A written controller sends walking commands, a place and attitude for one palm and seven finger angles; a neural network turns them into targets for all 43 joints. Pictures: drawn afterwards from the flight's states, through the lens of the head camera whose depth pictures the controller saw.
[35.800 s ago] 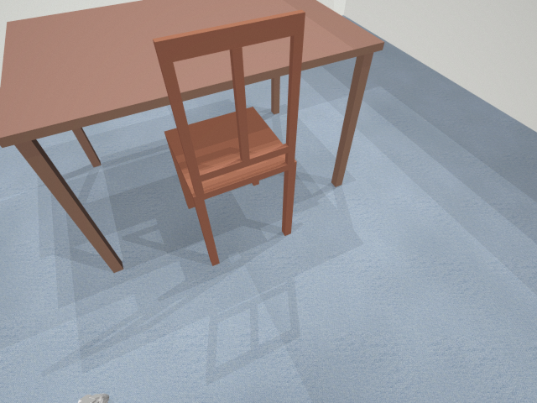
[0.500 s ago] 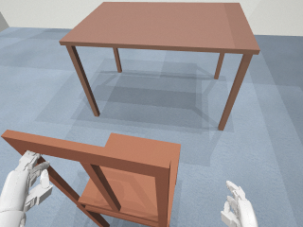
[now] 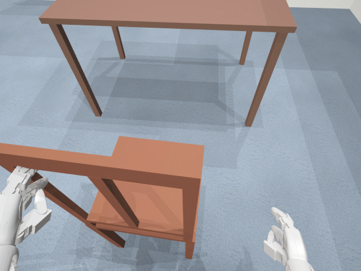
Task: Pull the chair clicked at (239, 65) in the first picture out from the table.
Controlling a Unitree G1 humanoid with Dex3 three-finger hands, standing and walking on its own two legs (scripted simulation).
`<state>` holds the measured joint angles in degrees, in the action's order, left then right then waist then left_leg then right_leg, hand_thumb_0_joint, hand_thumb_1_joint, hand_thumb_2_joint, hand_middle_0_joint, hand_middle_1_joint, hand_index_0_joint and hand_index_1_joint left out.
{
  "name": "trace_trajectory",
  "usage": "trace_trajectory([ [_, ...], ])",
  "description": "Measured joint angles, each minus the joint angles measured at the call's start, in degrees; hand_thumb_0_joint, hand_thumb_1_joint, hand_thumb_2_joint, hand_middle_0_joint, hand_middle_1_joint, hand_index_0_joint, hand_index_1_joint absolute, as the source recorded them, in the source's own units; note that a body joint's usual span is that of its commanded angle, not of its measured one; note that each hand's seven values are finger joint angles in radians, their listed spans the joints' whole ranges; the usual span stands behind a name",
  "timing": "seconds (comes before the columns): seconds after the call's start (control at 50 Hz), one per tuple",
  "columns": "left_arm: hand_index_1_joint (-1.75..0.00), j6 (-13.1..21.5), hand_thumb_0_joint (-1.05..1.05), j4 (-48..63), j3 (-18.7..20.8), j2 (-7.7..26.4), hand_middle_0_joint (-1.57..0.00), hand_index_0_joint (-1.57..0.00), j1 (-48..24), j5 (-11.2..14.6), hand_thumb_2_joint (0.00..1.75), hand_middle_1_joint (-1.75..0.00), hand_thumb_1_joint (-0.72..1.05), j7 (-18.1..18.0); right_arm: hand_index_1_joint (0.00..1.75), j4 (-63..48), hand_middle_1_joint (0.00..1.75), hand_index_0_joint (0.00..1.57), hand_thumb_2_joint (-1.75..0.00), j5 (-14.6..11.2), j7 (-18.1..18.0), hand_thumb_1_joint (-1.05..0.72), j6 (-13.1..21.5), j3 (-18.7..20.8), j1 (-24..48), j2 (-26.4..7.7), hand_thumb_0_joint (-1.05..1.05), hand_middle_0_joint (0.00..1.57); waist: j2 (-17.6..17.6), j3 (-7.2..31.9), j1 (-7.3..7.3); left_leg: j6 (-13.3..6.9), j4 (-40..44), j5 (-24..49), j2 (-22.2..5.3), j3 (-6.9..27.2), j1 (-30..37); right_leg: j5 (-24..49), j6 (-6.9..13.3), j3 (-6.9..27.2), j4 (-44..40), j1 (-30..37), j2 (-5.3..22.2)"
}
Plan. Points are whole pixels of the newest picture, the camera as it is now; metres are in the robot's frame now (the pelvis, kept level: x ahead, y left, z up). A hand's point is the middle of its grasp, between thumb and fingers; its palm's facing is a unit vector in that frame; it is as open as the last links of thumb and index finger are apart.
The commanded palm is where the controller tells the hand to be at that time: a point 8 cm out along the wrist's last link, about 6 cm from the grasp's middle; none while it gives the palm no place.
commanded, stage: step back with the hand held close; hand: left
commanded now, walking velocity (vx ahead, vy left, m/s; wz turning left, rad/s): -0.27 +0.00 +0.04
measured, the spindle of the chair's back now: (120, 205) +0.25 +0.18 -0.06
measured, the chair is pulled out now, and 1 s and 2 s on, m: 0.71 0.77 0.79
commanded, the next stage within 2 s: stop stepping back and stand still in 1.38 s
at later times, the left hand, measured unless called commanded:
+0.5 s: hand (36, 264) +0.11 +0.24 +0.08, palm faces +0.19 -0.83 -0.52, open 6.8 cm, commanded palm +0.07 +0.29 +0.18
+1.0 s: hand out of the picture +0.09 +0.25 +0.08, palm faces +0.14 -0.82 -0.56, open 6.7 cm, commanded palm +0.04 +0.29 +0.18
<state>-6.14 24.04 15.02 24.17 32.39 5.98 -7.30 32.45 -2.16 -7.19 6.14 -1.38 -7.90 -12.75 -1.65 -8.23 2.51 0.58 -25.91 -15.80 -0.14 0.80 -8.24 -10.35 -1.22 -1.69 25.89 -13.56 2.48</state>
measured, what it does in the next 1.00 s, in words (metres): lifts its right foot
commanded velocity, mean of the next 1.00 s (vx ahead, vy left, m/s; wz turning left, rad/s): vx -0.34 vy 0.00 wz -0.01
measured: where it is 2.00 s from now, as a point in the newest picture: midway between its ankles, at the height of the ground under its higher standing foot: outside the picture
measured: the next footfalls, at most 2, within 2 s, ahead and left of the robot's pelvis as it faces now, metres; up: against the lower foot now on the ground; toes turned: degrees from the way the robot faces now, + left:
right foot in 1.04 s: -0.05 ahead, -0.16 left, +0.00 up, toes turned +0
left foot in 1.28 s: -0.05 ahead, +0.09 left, +0.00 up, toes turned -2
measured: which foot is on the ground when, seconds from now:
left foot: down 0.00-1.00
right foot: down 0.00-0.90, up 0.92-1.00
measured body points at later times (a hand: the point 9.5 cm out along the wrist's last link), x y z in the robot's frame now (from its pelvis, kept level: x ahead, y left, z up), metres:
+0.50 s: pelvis -0.06 -0.01 -0.01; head -0.02 +0.01 +0.43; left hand +0.10 +0.29 +0.11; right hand +0.10 -0.24 -0.10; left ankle -0.02 +0.12 -0.74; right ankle +0.04 -0.13 -0.74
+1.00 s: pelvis -0.08 -0.02 -0.02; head -0.04 +0.03 +0.43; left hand +0.07 +0.29 +0.11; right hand +0.11 -0.23 -0.09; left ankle -0.02 +0.13 -0.74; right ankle -0.04 -0.15 -0.73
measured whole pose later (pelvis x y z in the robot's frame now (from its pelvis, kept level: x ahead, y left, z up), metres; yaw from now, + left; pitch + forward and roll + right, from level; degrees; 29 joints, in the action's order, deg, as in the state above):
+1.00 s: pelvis -0.08 -0.02 -0.02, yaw +4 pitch +1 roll -3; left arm 2.0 34.0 18.6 34.4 40.6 2.8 -4.5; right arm 36.9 0.5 -6.8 13.1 -0.3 -10.9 -9.6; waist 2.5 -5.3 1.6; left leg 2.2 -39.6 -14.6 -2.3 6.6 -26.0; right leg -16.4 -0.7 -3.3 40.0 -22.7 -0.7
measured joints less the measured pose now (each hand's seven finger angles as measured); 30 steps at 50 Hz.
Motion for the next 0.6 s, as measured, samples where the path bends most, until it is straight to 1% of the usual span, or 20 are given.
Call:
trace_trajectory([
  [0.08, -0.30, 0.5, 0.01, 3.1, -0.1, 1.9, -0.36, -0.24, 3.0, 0.0, 0.90, -0.37, 0.90, 0.1, 0.30, -0.1, 0.30, 0.20, -0.90, -0.2, -0.3, -0.90, -1.0, 0.8, -0.6, 0.6, 0.02, 0.20, 1.3, 0.1, -0.81, 0.0, -1.4, 0.3, 0.3, 0.2, -2.0, 0.3, 0.0, -0.1, 1.2, -1.7, 0.3],
  [0.18, -0.31, 1.3, 0.01, 5.3, -0.3, 4.3, -0.37, -0.27, 4.9, -0.1, 0.90, -0.37, 0.90, 0.6, 0.30, 0.4, 0.30, 0.20, -0.90, -0.2, -0.8, -0.90, -1.0, 1.0, -1.8, 1.5, 0.02, 0.20, 2.1, 0.8, -0.80, 0.3, -4.1, 0.2, -0.1, 1.0, -4.8, 0.8, 0.3, -0.9, 2.4, -3.6, 0.0],
  [0.32, -0.32, 2.6, 0.01, 5.9, 0.0, 5.5, -0.39, -0.31, 5.7, -0.7, 0.90, -0.38, 0.90, 0.6, 0.30, 1.1, 0.30, 0.20, -0.90, 0.4, -0.9, -0.90, 0.5, 0.2, -3.1, 2.2, 0.02, 0.20, 2.0, 1.6, -0.77, 1.1, -7.5, 0.4, -1.0, 2.2, -8.7, 2.1, 1.1, -2.1, 3.2, -6.1, -0.9],
  [0.42, -0.33, 3.9, 0.01, 6.1, 0.2, 5.6, -0.40, -0.33, 5.9, -1.5, 0.90, -0.38, 0.89, 0.5, 0.30, 1.9, 0.30, 0.20, -0.90, 1.1, -0.8, -0.90, 1.5, -0.1, -4.3, 1.9, 0.02, 0.20, 2.4, 2.5, -0.82, 0.6, -9.4, -0.3, -1.3, 2.5, -11.2, 3.1, 1.4, -2.4, 3.2, -7.7, -1.2],
  [0.46, -0.33, 4.4, 0.01, 6.2, 0.4, 5.7, -0.40, -0.34, 6.0, -1.8, 0.90, -0.39, 0.89, 0.4, 0.30, 2.3, 0.30, 0.20, -0.90, 1.3, -0.8, -0.90, 1.8, -0.3, -4.7, 1.7, 0.02, 0.21, 2.7, 2.7, -0.87, 0.5, -9.8, -0.6, -1.3, 2.5, -11.9, 3.4, 1.3, -2.4, 3.1, -8.1, -1.2],
  [0.5, -0.33, 4.8, 0.01, 6.4, 0.5, 5.9, -0.41, -0.34, 6.0, -2.2, 0.90, -0.39, 0.89, 0.4, 0.30, 2.5, 0.30, 0.20, -0.90, 1.6, -0.8, -0.90, 2.3, -0.3, -5.3, 1.4, 0.02, 0.21, 2.9, 2.8, -1.04, 0.5, -9.7, 0.6, -1.4, 2.6, -12.2, 3.3, 1.2, -2.5, 3.2, -8.4, -1.3],
  [0.56, -0.34, 5.4, 0.01, 6.5, 1.2, 6.5, -0.42, -0.34, 6.1, -2.7, 0.90, -0.39, 0.89, 0.7, 0.30, 2.7, 0.30, 0.20, -0.90, 1.5, -0.7, -0.90, 3.3, -0.3, -6.0, 1.4, 0.02, 0.21, 3.2, 2.5, -1.42, 0.8, -10.0, 1.2, -1.4, 3.0, -12.6, 1.5, 0.7, -2.7, 4.0, -8.7, -1.4],
  [0.6, -0.34, 5.6, 0.01, 6.8, 2.0, 7.2, -0.43, -0.34, 6.2, -2.9, 0.90, -0.40, 0.89, 0.8, 0.30, 2.4, 0.30, 0.20, -0.90, 1.5, -0.6, -0.90, 4.2, -0.2, -6.5, 1.8, 0.02, 0.21, 3.8, 2.2, -1.70, 1.0, -10.6, 1.0, -1.1, 3.3, -13.0, 2.3, 0.5, -2.3, 4.7, -9.1, -1.5],
])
